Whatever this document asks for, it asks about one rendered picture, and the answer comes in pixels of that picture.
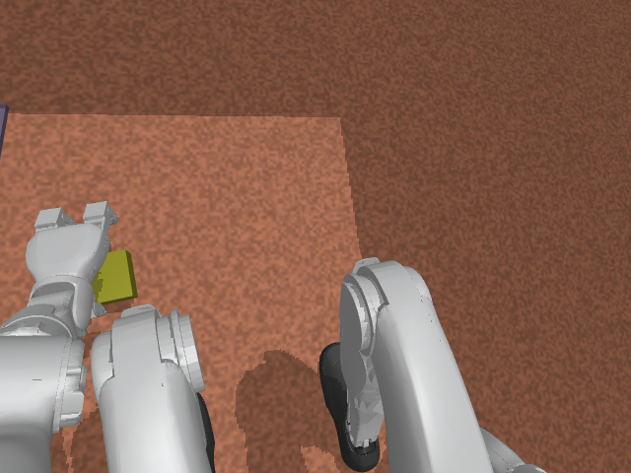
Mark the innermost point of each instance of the left robot hand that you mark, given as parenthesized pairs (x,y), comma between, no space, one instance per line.
(60,247)

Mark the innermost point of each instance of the right robot hand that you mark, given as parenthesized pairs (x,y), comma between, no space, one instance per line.
(503,459)

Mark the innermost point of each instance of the left robot arm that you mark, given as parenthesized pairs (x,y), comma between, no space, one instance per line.
(42,376)

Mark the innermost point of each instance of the small box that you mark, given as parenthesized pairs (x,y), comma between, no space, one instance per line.
(115,282)

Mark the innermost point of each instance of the right robot foot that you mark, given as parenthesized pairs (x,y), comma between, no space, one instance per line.
(334,391)

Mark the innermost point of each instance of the left robot foot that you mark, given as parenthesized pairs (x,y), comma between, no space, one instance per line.
(208,432)

